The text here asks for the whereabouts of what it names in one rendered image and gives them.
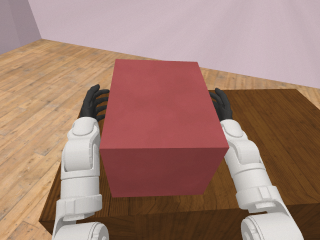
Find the carton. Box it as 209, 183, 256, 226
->
99, 59, 230, 198

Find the pedestal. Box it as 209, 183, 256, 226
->
38, 88, 320, 240

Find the right robot upper arm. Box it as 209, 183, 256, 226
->
241, 212, 303, 240

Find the robot left hand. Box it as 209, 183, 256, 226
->
79, 84, 110, 122

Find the right robot forearm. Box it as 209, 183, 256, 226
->
220, 119, 304, 240

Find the robot right hand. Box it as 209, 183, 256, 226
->
209, 87, 233, 122

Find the left robot upper arm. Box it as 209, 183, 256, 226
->
54, 221, 109, 240

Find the left robot forearm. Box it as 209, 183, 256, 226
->
51, 117, 103, 240

